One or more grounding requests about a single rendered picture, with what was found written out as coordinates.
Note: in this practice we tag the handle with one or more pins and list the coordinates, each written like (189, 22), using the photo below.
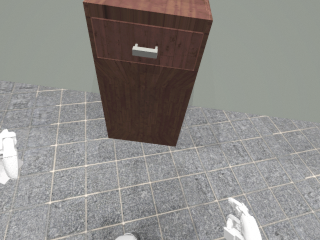
(145, 52)

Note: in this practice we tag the drawer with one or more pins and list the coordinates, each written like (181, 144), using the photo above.
(115, 39)

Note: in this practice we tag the left robot hand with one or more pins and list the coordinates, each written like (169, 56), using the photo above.
(9, 159)

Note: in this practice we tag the cabinet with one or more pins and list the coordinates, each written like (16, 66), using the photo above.
(146, 102)

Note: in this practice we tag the right robot hand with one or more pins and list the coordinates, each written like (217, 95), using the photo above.
(244, 229)

